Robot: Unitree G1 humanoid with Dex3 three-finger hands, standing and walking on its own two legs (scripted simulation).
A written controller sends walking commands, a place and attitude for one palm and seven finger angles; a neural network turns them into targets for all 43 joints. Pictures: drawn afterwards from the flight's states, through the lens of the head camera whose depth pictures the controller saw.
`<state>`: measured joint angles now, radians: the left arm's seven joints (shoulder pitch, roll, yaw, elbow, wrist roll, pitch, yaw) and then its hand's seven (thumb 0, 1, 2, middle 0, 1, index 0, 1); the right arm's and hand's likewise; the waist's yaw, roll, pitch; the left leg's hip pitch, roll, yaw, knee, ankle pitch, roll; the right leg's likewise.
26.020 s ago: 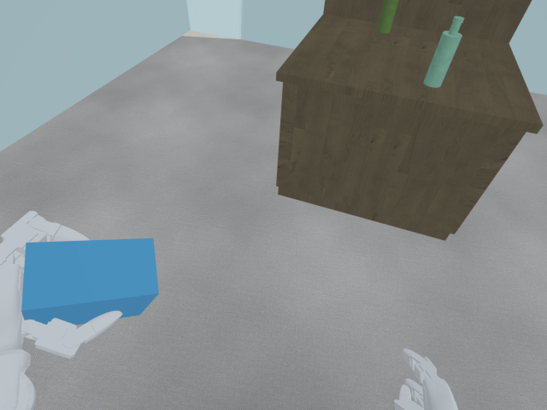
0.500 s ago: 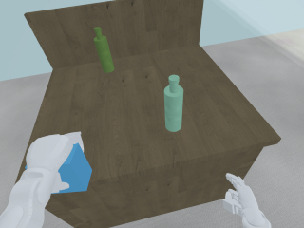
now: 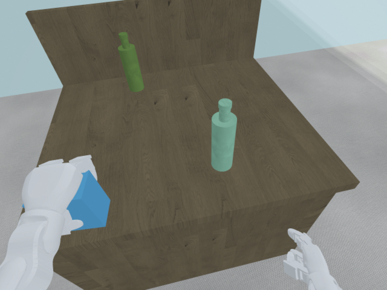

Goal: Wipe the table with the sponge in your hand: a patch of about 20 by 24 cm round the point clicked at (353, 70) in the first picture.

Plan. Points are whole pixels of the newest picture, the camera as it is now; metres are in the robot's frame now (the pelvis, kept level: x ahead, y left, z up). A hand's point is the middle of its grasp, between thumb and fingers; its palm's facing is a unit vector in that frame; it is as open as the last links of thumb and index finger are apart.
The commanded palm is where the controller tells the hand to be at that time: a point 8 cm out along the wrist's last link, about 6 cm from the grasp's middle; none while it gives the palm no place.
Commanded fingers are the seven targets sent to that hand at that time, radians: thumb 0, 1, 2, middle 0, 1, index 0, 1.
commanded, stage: move the sponge above the wiping area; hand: left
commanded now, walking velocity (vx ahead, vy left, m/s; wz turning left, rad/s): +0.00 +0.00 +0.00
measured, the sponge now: (76, 207) +0.23 +0.30 +0.05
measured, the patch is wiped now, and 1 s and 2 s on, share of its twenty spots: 0.00 0.00 0.00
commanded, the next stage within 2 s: none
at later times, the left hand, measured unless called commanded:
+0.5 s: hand (70, 187) +0.24 +0.30 +0.09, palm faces +0.13 -0.03 -0.99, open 10.5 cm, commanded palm +0.21 +0.28 +0.13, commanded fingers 0.00 0.10 1.30 -1.20 -1.60 -1.20 -1.60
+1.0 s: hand (70, 192) +0.25 +0.32 +0.07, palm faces +0.01 -0.04 -1.00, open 10.5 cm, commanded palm +0.22 +0.29 +0.12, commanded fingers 0.00 0.10 1.30 -1.20 -1.60 -1.20 -1.60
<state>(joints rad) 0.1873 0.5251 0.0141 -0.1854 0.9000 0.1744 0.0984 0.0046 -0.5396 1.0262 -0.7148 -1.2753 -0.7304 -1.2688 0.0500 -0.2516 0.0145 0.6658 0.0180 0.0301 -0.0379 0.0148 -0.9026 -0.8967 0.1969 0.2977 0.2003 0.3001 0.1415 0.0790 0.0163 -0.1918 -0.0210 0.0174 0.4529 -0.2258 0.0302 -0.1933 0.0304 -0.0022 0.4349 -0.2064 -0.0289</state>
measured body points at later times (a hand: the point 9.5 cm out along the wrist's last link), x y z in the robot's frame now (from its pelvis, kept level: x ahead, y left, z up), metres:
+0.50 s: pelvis +0.00 +0.01 +0.00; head +0.00 -0.03 +0.45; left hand +0.23 +0.30 +0.15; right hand +0.25 -0.18 -0.09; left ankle +0.01 +0.10 -0.74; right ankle +0.02 -0.10 -0.74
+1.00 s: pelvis +0.00 -0.01 +0.00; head +0.01 -0.04 +0.45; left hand +0.24 +0.32 +0.12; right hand +0.23 -0.23 -0.10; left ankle +0.01 +0.10 -0.74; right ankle +0.02 -0.10 -0.74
